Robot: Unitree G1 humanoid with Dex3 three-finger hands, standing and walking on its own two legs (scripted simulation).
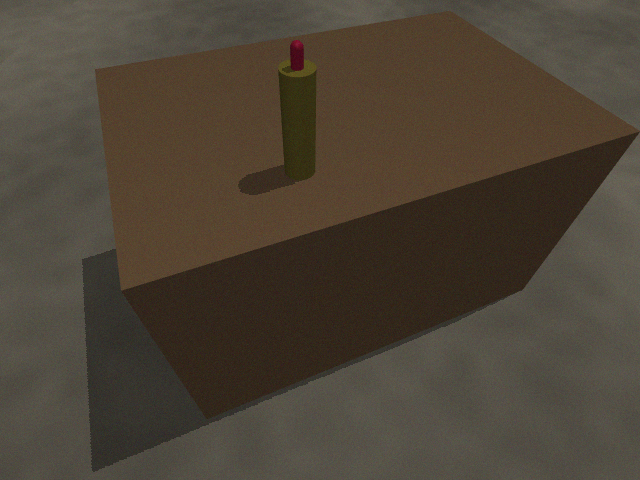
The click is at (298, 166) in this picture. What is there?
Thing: necked bottle
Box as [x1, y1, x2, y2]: [278, 40, 315, 179]
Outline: 294,40 290,45 291,58 282,62 278,66 285,173 289,177 294,179 305,179 310,177 314,173 315,65 312,62 303,58 303,46 300,41
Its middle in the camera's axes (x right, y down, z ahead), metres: -0.04 -0.22 +0.74
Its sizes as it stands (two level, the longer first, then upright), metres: 0.065 0.065 0.270
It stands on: a support 0.70 m high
